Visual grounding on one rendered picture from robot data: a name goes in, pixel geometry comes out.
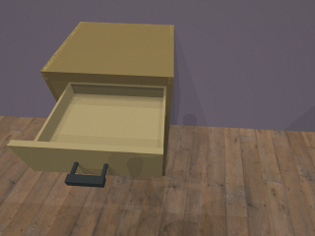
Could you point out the handle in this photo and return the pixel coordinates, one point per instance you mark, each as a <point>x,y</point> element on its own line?
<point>83,180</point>

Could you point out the drawer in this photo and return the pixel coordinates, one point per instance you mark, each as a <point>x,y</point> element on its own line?
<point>96,124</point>

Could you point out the cabinet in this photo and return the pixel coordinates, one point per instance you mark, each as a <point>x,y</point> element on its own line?
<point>116,54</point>

